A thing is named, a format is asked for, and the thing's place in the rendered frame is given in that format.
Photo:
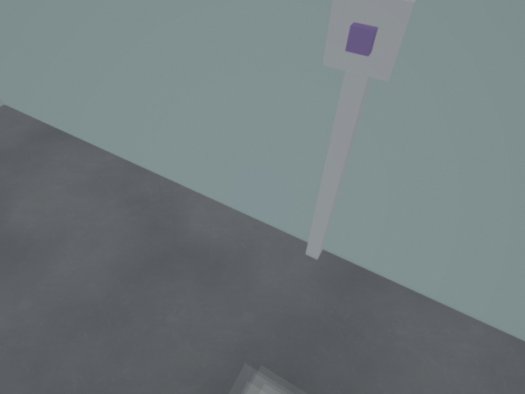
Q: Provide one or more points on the panel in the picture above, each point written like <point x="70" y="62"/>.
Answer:
<point x="392" y="18"/>

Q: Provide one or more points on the button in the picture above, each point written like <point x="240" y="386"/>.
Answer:
<point x="361" y="39"/>

